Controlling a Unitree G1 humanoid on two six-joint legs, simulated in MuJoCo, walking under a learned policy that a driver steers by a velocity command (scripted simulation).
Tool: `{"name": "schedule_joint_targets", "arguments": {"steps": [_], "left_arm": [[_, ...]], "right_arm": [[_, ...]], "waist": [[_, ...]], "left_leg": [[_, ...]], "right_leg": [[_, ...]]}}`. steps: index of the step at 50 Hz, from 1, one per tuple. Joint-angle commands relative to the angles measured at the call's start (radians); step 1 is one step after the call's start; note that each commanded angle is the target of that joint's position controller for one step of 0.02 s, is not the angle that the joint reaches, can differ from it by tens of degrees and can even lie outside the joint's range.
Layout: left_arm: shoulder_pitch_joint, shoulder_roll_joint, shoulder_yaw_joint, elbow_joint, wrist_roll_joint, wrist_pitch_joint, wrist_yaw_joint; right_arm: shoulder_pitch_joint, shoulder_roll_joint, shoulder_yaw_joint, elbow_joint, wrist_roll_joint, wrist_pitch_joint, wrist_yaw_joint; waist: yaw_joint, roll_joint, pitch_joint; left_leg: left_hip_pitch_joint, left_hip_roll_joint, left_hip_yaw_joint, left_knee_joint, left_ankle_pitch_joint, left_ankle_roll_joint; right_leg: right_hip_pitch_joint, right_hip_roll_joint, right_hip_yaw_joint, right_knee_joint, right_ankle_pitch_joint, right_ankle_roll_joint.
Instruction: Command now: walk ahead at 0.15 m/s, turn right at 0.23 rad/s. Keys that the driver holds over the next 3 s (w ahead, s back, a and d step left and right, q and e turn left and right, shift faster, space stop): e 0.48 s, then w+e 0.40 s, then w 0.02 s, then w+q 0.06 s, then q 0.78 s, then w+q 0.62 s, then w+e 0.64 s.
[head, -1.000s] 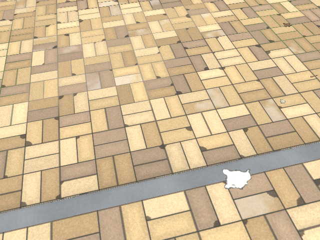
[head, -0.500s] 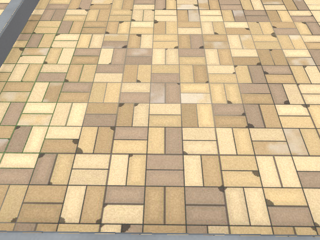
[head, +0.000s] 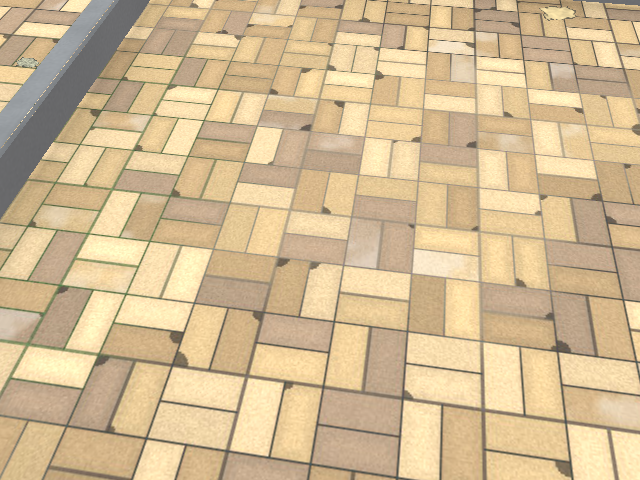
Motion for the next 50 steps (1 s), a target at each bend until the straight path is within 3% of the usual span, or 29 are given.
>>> {"name": "schedule_joint_targets", "arguments": {"steps": [1,2,3,4,7,9,12,13,14,15,16,17,18,19,20,22,24,26,30,34,38,41,45,46,48,49,50], "left_arm": [[-0.081,0.127,0.038,-0.098,-0.012,-0.030,-0.003],[-0.066,0.205,0.072,-0.107,-0.002,-0.038,-0.008],[-0.032,0.242,0.094,-0.109,0.005,-0.041,-0.011],[0.002,0.233,0.100,-0.109,0.006,-0.044,-0.012],[0.046,0.158,0.086,-0.130,-0.005,-0.047,-0.004],[0.043,0.155,0.082,-0.164,0.000,-0.036,0.005],[-0.013,0.176,0.080,-0.195,0.014,-0.009,-0.002],[0.021,0.152,0.068,-0.187,0.024,0.001,-0.010],[0.085,0.084,0.043,-0.182,0.023,0.009,-0.015],[0.066,0.019,0.023,-0.257,0.032,0.001,-0.014],[0.061,0.113,0.049,-0.224,0.057,0.003,-0.006],[0.107,0.152,0.061,-0.196,0.062,0.015,0.010],[0.150,0.172,0.072,-0.176,0.066,0.024,0.024],[0.148,0.157,0.072,-0.183,0.070,0.026,0.027],[0.134,0.154,0.067,-0.189,0.067,0.025,0.014],[0.129,0.132,0.058,-0.206,0.043,0.028,-0.015],[0.103,0.131,0.056,-0.223,0.031,0.030,-0.027],[0.088,0.144,0.062,-0.227,0.033,0.039,-0.029],[0.030,0.116,0.048,-0.235,0.047,0.052,-0.021],[0.004,0.097,0.038,-0.235,0.054,0.047,-0.033],[-0.005,0.059,0.023,-0.237,0.055,0.045,-0.055],[-0.018,0.043,0.018,-0.249,0.060,0.046,-0.068],[-0.030,0.050,0.027,-0.264,0.058,0.035,-0.074],[-0.034,0.054,0.032,-0.264,0.055,0.026,-0.069],[0.039,0.080,0.051,-0.241,0.035,-0.002,-0.060],[0.148,0.129,0.082,-0.210,0.028,-0.019,-0.048],[0.298,0.217,0.119,-0.165,0.059,-0.028,-0.015]], "right_arm": [[0.073,-0.030,-0.003,-0.049,0.006,0.012,-0.017],[0.079,-0.055,-0.007,-0.049,0.022,0.018,-0.023],[0.071,-0.065,-0.008,-0.053,0.026,0.025,-0.031],[0.053,-0.071,-0.007,-0.063,0.022,0.031,-0.042],[-0.030,-0.093,-0.005,-0.113,0.023,0.033,-0.063],[-0.065,-0.093,-0.003,-0.145,0.025,0.031,-0.064],[-0.024,-0.113,-0.009,-0.166,0.063,0.018,-0.051],[-0.019,-0.133,-0.015,-0.184,0.073,0.009,-0.049],[0.018,-0.172,-0.025,-0.204,0.071,-0.003,-0.056],[0.017,-0.266,-0.051,-0.246,0.048,-0.026,-0.062],[-0.027,-0.249,-0.050,-0.254,0.003,-0.042,-0.065],[-0.093,-0.215,-0.046,-0.277,0.019,-0.046,-0.064],[-0.178,-0.172,-0.031,-0.309,0.034,-0.050,-0.059],[-0.202,-0.147,-0.016,-0.333,0.051,-0.056,-0.060],[-0.220,-0.150,-0.018,-0.352,0.046,-0.057,-0.063],[-0.175,-0.200,-0.034,-0.368,0.024,-0.049,-0.071],[-0.112,-0.217,-0.039,-0.361,0.022,-0.038,-0.070],[-0.019,-0.208,-0.040,-0.337,0.023,-0.033,-0.061],[0.098,-0.194,-0.043,-0.276,0.020,-0.038,-0.037],[0.082,-0.179,-0.033,-0.255,0.008,-0.057,-0.040],[0.103,-0.172,-0.022,-0.201,-0.016,-0.064,-0.051],[0.120,-0.175,-0.016,-0.162,-0.017,-0.060,-0.055],[0.115,-0.194,-0.012,-0.113,-0.013,-0.048,-0.063],[0.114,-0.201,-0.011,-0.098,-0.009,-0.039,-0.058],[0.047,-0.245,-0.011,-0.089,-0.001,-0.016,-0.040],[0.045,-0.244,-0.008,-0.076,-0.017,-0.018,-0.027],[0.111,-0.149,0.018,-0.054,-0.047,-0.024,-0.010]], "waist": [[-0.060,-0.042,-0.090],[-0.045,-0.052,-0.075],[-0.023,-0.065,-0.064],[-0.008,-0.070,-0.058],[0.024,-0.094,-0.054],[0.030,-0.089,-0.068],[-0.017,-0.069,-0.076],[-0.017,-0.067,-0.093],[-0.021,0.010,-0.150],[-0.006,0.246,-0.106],[-0.011,0.075,-0.027],[0.029,0.027,-0.039],[0.068,0.058,-0.033],[0.072,0.103,-0.028],[0.074,0.112,-0.036],[0.045,0.087,-0.056],[0.013,0.085,-0.047],[-0.020,0.101,-0.019],[-0.071,0.115,0.040],[-0.060,0.114,0.056],[-0.052,0.106,0.075],[-0.048,0.098,0.090],[-0.035,0.109,0.126],[-0.026,0.107,0.131],[0.056,0.097,0.114],[0.119,0.079,0.045],[0.159,-0.073,-0.086]], "left_leg": [[0.080,0.071,0.029,-0.143,-0.002,-0.059],[0.108,0.038,0.073,-0.192,0.041,-0.063],[0.107,0.021,0.086,-0.219,0.073,-0.055],[0.091,0.023,0.074,-0.242,0.099,-0.041],[0.064,0.046,0.025,-0.340,0.141,0.015],[0.083,0.029,0.019,-0.428,0.142,0.047],[0.262,-0.009,0.053,-0.728,0.342,0.112],[0.361,0.033,0.036,-0.775,0.466,0.163],[0.500,0.163,-0.052,-0.796,0.689,0.276],[0.595,0.439,-0.392,-0.875,0.917,0.570],[0.522,0.504,-0.355,-0.931,0.913,0.554],[0.471,0.419,-0.226,-0.928,0.857,0.465],[0.413,0.341,-0.117,-0.922,0.816,0.393],[0.392,0.297,-0.051,-0.902,0.883,0.357],[0.366,0.284,-0.005,-0.885,0.962,0.341],[0.371,0.263,0.067,-0.861,1.008,0.346],[0.441,0.273,0.098,-0.853,1.008,0.359],[0.542,0.317,0.081,-0.882,0.835,0.362],[0.651,0.378,0.021,-0.951,0.473,0.364],[0.604,0.385,0.068,-0.998,0.367,0.348],[0.558,0.392,0.154,-1.020,0.392,0.337],[0.532,0.379,0.237,-1.008,0.438,0.317],[0.534,0.398,0.269,-0.980,0.420,0.288],[0.522,0.399,0.266,-0.960,0.416,0.279],[0.407,0.370,0.291,-0.827,0.476,0.273],[0.296,0.314,0.331,-0.636,0.613,0.242],[0.125,0.207,0.369,-0.316,0.402,0.149]], "right_leg": [[0.027,-0.184,0.219,-0.117,0.247,-0.220],[-0.009,-0.173,0.207,-0.134,0.198,-0.242],[-0.007,-0.180,0.232,-0.149,0.127,-0.265],[0.013,-0.202,0.277,-0.158,0.053,-0.278],[0.088,-0.253,0.406,-0.164,-0.117,-0.280],[0.125,-0.252,0.446,-0.143,-0.098,-0.270],[0.088,-0.218,0.442,-0.067,0.017,-0.246],[0.046,-0.199,0.435,-0.030,0.002,-0.208],[-0.023,-0.132,0.378,0.075,-0.172,-0.136],[-0.315,0.071,0.154,0.289,-0.465,-0.003],[-0.366,-0.006,0.146,0.510,-0.569,0.056],[-0.307,-0.030,0.124,0.620,-0.519,0.084],[-0.266,-0.034,0.104,0.697,-0.445,0.112],[-0.256,-0.014,0.099,0.732,-0.369,0.129],[-0.239,-0.006,0.066,0.808,-0.337,0.139],[-0.240,-0.004,0.048,0.884,-0.269,0.156],[-0.285,-0.024,0.056,0.827,-0.216,0.174],[-0.349,-0.066,0.077,0.697,-0.163,0.172],[-0.444,-0.096,0.077,0.504,-0.137,0.128],[-0.401,-0.103,0.050,0.444,-0.139,0.074],[-0.337,-0.115,0.043,0.436,-0.129,0.042],[-0.275,-0.111,0.018,0.431,-0.165,0.024],[-0.225,-0.098,0.013,0.384,-0.264,-0.010],[-0.191,-0.081,0.005,0.349,-0.284,-0.019],[0.038,0.000,-0.067,0.196,-0.159,-0.047],[0.270,0.049,-0.081,0.185,-0.096,-0.066],[0.546,-0.018,0.035,0.210,0.170,-0.120]]}}
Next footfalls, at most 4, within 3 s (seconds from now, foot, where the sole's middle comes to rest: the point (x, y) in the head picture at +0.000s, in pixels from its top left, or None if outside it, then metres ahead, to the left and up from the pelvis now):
0.26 left None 0.10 0.13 -0.78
1.00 right None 0.14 -0.22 -0.78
1.60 left None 0.50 -0.18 -0.94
1.98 right None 0.43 -0.42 -0.94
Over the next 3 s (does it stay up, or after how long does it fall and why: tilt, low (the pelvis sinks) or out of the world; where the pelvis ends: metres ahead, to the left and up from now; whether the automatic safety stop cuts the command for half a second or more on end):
stays up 0.81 -0.20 -0.18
